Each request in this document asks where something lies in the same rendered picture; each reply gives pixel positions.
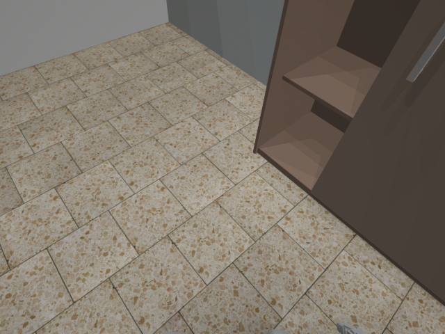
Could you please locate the handle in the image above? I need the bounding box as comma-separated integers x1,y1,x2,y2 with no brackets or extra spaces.
406,22,445,82

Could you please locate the wardrobe door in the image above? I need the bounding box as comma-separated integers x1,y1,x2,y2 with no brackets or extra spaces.
310,0,445,302

